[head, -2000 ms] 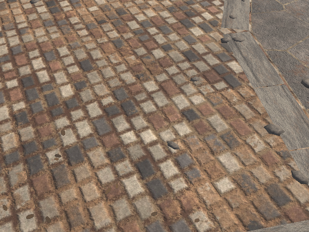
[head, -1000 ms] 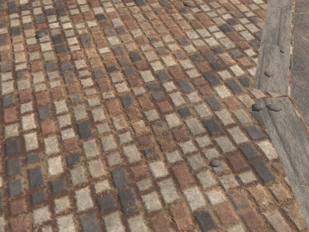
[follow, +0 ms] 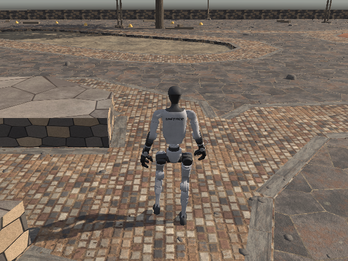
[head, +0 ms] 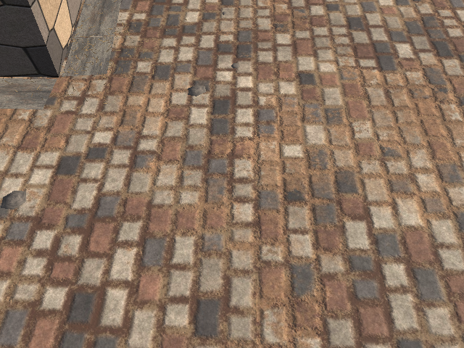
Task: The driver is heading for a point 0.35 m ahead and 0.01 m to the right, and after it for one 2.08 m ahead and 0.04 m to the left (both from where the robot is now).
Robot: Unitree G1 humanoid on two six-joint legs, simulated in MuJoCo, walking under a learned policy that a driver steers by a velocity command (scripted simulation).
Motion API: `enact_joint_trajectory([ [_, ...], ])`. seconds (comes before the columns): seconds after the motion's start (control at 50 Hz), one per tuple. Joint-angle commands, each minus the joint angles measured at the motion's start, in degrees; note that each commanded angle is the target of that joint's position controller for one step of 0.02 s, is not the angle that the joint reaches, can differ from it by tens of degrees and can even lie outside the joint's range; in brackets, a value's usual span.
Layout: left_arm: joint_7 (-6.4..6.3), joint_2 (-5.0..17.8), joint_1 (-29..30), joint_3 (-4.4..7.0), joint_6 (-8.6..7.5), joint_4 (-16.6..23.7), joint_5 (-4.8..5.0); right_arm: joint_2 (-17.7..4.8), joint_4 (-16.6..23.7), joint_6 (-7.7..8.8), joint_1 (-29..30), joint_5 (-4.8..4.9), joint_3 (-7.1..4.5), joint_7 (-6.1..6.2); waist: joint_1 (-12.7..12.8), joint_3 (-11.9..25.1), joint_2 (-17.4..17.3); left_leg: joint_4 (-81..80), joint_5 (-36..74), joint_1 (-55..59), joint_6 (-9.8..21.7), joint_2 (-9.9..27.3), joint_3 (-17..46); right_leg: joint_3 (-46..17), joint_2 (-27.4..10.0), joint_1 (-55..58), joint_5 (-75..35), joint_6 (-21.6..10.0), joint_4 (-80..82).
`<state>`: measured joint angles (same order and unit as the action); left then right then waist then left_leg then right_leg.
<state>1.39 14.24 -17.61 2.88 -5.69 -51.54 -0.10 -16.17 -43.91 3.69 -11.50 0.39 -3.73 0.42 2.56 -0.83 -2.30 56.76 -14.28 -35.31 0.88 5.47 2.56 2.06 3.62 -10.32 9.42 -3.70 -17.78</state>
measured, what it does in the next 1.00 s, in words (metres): walks ahead: left foot, then right foot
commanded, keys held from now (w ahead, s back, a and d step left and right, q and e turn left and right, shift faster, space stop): w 0.20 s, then no key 0.80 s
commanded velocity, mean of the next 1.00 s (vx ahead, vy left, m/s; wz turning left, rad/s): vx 0.22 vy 0.00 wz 0.02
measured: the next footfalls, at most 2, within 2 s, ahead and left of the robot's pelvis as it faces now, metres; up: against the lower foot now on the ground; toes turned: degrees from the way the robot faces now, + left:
left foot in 0.26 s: +0.33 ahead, +0.16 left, +0.00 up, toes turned +2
right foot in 0.64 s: +0.36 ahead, -0.09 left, +0.00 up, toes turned +0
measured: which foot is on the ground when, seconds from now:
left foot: up 0.00-0.24, down 0.26-1.00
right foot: down 0.00-0.28, up 0.30-0.62, down 0.64-1.00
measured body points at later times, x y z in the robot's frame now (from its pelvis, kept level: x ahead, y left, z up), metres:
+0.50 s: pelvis +0.24 +0.07 -0.01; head +0.28 +0.08 +0.44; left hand +0.34 +0.34 -0.14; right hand +0.36 -0.19 -0.12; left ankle +0.29 +0.15 -0.75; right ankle +0.25 -0.09 -0.70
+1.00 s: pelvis +0.31 +0.04 -0.01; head +0.32 +0.04 +0.44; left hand +0.40 +0.30 -0.15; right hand +0.39 -0.22 -0.15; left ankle +0.29 +0.16 -0.75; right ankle +0.32 -0.09 -0.75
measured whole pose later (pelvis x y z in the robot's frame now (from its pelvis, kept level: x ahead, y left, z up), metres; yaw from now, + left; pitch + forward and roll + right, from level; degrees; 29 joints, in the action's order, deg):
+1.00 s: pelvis +0.31 +0.04 -0.01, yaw +0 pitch -1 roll +0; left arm -1.5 13.3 -8.5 2.0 -0.2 -56.2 -0.2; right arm -14.1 -56.5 -0.1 -9.6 -0.3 -1.9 1.3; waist -0.1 -1.8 0.3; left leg 28.3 -16.8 -10.7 0.5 -0.1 -2.3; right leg -0.4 -1.6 -13.7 15.3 1.0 -29.8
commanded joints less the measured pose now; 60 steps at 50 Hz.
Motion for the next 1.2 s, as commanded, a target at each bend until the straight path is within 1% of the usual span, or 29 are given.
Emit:
enact_joint_trajectory([
  [0.02, -0.79, 9.82, 2.44, 2.07, -0.6, 3.57, 0.49, -2.11, 4.1, 0.62, 2.44, -0.25, -0.16, -0.08, -1.09, 0.74, 5.87, -9.34, 9.05, -2.97, -1.18, 1.8, 0.12, -10.82, -14.99, 2.04, -12.5, -9.27, 10.09],
  [0.08, -1.02, 10.37, -0.41, 2.07, -0.1, 2.43, 1.06, -1.31, 5.28, 1.01, 7.96, 0.1, 0.36, -0.66, 0.95, -0.27, 5.9, -19.26, 17.17, 0.31, -1.29, -0.08, -1.66, -6.94, -13.3, 2.32, -12.81, -7.58, 9.87],
  [0.14, -1.01, 10.64, -3.92, 2.04, 0.63, 0.89, 1.37, -1.62, 6.95, 1.31, 12.81, 0.65, 0.51, -1.47, 2.69, -1.63, 6.15, -24.02, 18.05, 0.4, -0.83, -1.32, -2.21, -7.4, -15.16, 6.23, -11.98, -7.36, 8.4],
  [0.18, -1.13, 11.07, -4.82, 2.17, 1.31, 0.19, 1.46, -2.3, 8.07, 1.63, 14.67, 0.78, 0.41, -2.12, 2.51, -2.31, 6.61, -26.31, 14.75, -0.28, 0.36, -1.9, -2.12, -8.22, -17.12, 10.1, -13.77, -6.81, 6.39],
  [0.2, -1.28, 11.55, -4.72, 2.34, 1.65, 0.0, 1.52, -2.89, 8.31, 1.8, 14.5, 0.76, 0.26, -2.4, 1.83, -2.15, 7.01, -27.33, 12.66, 0.57, 1.14, -2.21, -2.14, -8.53, -17.96, 11.69, -15.69, -6.32, 5.03],
  [0.22, -1.47, 11.88, -3.92, 2.42, 2.04, -0.04, 1.35, -3.81, 7.98, 1.97, 12.74, 0.46, -0.11, -2.51, 0.36, -1.38, 7.49, -28.77, 11.19, 3.55, 1.99, -3.15, -2.49, -8.13, -17.73, 12.8, -22.53, -5.34, 1.93],
  [0.24, -1.7, 12.26, -2.54, 2.45, 2.43, 0.2, 1.32, -5.14, 6.65, 2.16, 7.87, -0.14, -0.85, -2.44, -2.75, 1.66, 7.81, -30.98, 12.5, 10.8, 3.19, -5.12, -4.1, -6.49, -16.07, 12.94, -33.3, -3.87, -4.18],
  [0.26, -1.91, 11.32, -2.36, 2.03, 2.58, 0.59, 1.11, -7.76, 4.28, 2.36, 0.22, -0.89, -2.01, -2.15, -6.14, 7.14, 6.87, -31.89, 19.41, 22.72, 4.98, -5.04, -4.27, -4.41, -12.91, 10.2, -37.52, -1.7, -13.64],
  [0.28, -2.11, 8.66, -1.81, 0.88, 2.22, 2.68, -0.44, -12.0, 2.67, 2.38, -8.93, -2.26, -2.92, -1.57, -8.97, 16.15, 0.67, -27.11, 39.43, 40.6, 8.77, 5.67, 6.09, -2.18, -9.1, -1.46, -21.27, 1.19, -30.01],
  [0.3, -1.4, 2.06, -11.89, -1.25, 1.33, 1.6, -0.6, -14.63, 1.82, 1.64, -9.97, -2.08, -3.18, -1.71, -4.86, 25.05, -14.67, -27.55, 48.43, 59.26, 19.93, 20.19, 26.99, -2.64, -0.08, -21.68, 25.91, 4.87, -50.06],
  [0.32, -1.24, 8.6, -10.09, 0.32, 0.87, -0.06, 0.56, -9.76, 2.02, 0.92, -11.26, -1.02, -2.18, -1.85, -7.78, 26.87, -7.87, -29.85, 44.62, 56.62, 19.07, 18.05, 28.57, -10.25, -1.58, -24.06, 29.37, 4.86, -55.63],
  [0.34, -1.21, 10.42, -4.43, 0.93, 0.84, 1.8, 1.89, -7.99, 2.41, 0.75, -6.7, -0.68, -1.38, -1.69, -7.08, 17.67, -5.94, -30.76, 46.16, 49.46, 16.76, 15.61, 19.61, -8.77, -4.06, -27.83, 26.66, 4.8, -56.17],
  [0.36, -1.61, 9.46, -1.13, 0.74, 1.19, 2.43, 1.53, -6.52, 2.63, 0.73, -2.45, -0.67, -0.83, -1.61, -5.36, 12.71, -1.91, -32.44, 46.29, 41.71, 14.99, 12.68, 14.74, -6.71, -6.62, -27.4, 22.68, 5.23, -52.94],
  [0.38, -2.02, 9.09, 0.29, 0.98, 1.92, 2.59, 0.7, -4.88, 2.68, 0.74, 0.65, -0.77, -0.33, -1.67, -3.74, 9.16, -0.53, -34.6, 44.93, 34.61, 14.14, 10.86, 11.73, -6.09, -8.19, -25.35, 19.72, 5.73, -49.35],
  [0.4, -2.25, 8.19, -0.76, 1.02, 2.94, 2.41, 0.52, -4.03, 2.42, 0.85, 2.59, -1.32, -0.04, -1.74, -1.47, 8.22, -1.76, -36.72, 43.89, 28.41, 13.47, 9.45, 9.25, -6.33, -9.54, -20.06, 17.42, 6.0, -46.28],
  [0.44, -2.66, 5.43, -2.95, 0.5, 4.42, 1.74, 0.41, -3.7, 1.62, 1.21, 5.21, -2.1, 0.07, -1.85, 0.95, 8.14, -3.44, -39.04, 44.68, 20.95, 13.64, 7.85, 5.13, -5.26, -9.34, -12.53, 14.35, 6.83, -39.32],
  [0.5, -3.14, 4.63, -0.63, 0.04, 5.2, 2.07, -0.3, -5.44, 0.18, 0.89, 6.68, -1.99, -0.33, -1.22, 0.98, 9.1, -4.29, -40.11, 41.91, 18.03, 13.08, 6.5, 1.56, -4.05, -8.59, -7.0, 7.17, 6.98, -27.95],
  [0.56, -3.18, 6.01, 2.59, 0.46, 6.13, 2.33, -0.27, -5.79, -1.9, -0.04, 5.39, -1.64, -0.17, -0.81, -0.34, 8.48, -3.91, -41.35, 26.98, 17.8, 12.11, 6.52, 2.22, -3.83, -8.11, -4.22, 2.16, 6.39, -22.1],
  [0.62, -3.15, 5.99, 4.53, 0.68, 6.3, 2.43, -0.89, -4.28, -3.44, -0.81, 5.46, -0.93, 0.64, -0.74, 0.15, 5.18, -2.51, -40.27, 6.83, 15.63, 8.87, 4.17, 2.78, -2.88, -7.23, 0.59, -2.31, 4.51, -11.47],
  [0.64, -3.22, 6.77, 5.28, 0.77, 6.21, 2.72, -1.47, -2.96, -4.41, -0.89, 3.6, -0.96, 1.15, -0.76, -0.15, 3.9, -0.95, -39.25, 1.32, 15.04, 6.36, 2.34, 2.66, -4.52, -8.55, 2.36, -6.6, 3.71, -7.54],
  [0.66, -3.46, 8.99, 5.81, 1.07, 6.0, 3.35, -1.53, -2.14, -4.98, -0.93, 1.86, -1.63, 1.48, -0.67, -1.56, 3.13, 2.18, -36.47, -3.56, 14.3, 3.87, -0.22, 1.52, -7.99, -12.03, 3.51, -12.88, 2.44, -6.03],
  [0.68, -3.72, 12.44, 8.23, 1.8, 6.07, 3.33, -0.66, -2.09, -5.82, -0.85, -3.19, -1.79, 1.26, -0.65, -5.98, 2.39, 9.59, -35.75, -5.96, 13.7, 2.01, -4.29, -1.38, -9.08, -13.53, 2.26, -10.61, 0.39, -7.19],
  [0.7, -3.25, 8.98, 8.98, 1.41, 6.01, 2.79, -0.24, -2.12, -6.25, -1.32, -1.92, -1.96, 1.46, -0.16, -4.57, 2.48, 10.78, -34.89, -3.2, 19.29, 0.76, -5.05, -3.41, -8.42, -11.79, -3.37, 0.33, 0.46, -5.51],
  [0.72, -2.89, 6.72, 9.3, 0.88, 5.74, 2.51, -0.45, -3.4, -6.14, -1.85, 0.41, -1.62, 1.14, 0.2, -3.5, 0.99, 9.08, -33.98, -1.08, 20.94, 0.61, -4.83, -3.43, -7.59, -10.26, -5.77, 3.4, 1.61, -4.67],
  [0.74, -2.74, 6.36, 9.72, 0.69, 5.4, 2.11, -0.78, -3.23, -6.23, -2.32, 1.17, -1.28, 1.1, 0.6, -3.5, 1.0, 8.3, -33.51, 0.9, 21.87, 0.94, -4.33, -3.19, -6.86, -9.59, -6.13, 1.49, 2.58, -4.94],
  [0.8, -2.69, 6.55, 8.67, 0.65, 4.49, 0.61, -0.41, -3.6, -7.23, -2.85, 0.88, -1.28, 0.96, 0.8, -2.98, 2.53, 6.68, -33.02, 6.51, 22.78, 1.49, -3.51, -2.44, -5.58, -8.66, -2.7, -6.85, 3.14, -7.25],
  [0.9, -3.02, 6.54, 8.78, 0.56, 4.67, -1.29, -0.1, -3.41, -9.19, -2.99, 1.4, -0.74, 0.81, 0.85, -2.57, 3.76, 4.05, -31.82, 12.1, 24.52, 1.12, -3.28, -2.7, -4.92, -8.16, -0.3, -12.81, 2.54, -8.99],
  [1.02, -3.14, 6.19, 9.44, 0.5, 5.17, -3.26, -0.02, -3.51, -11.56, -3.63, 1.3, -0.64, 0.74, 1.19, -2.66, 3.03, 2.37, -31.74, 13.04, 25.46, 0.82, -3.07, -2.79, -4.19, -7.41, -0.03, -12.69, 2.4, -8.98],
  [1.2, -3.42, 5.61, 9.78, 0.43, 5.8, -5.92, -0.09, -3.69, -14.35, -3.73, 1.22, -0.67, 0.99, 1.53, -2.62, 1.31, 2.34, -32.81, 10.31, 24.86, 0.61, -2.86, -2.77, -3.38, -6.51, 0.14, -9.26, 2.81, -7.85],
])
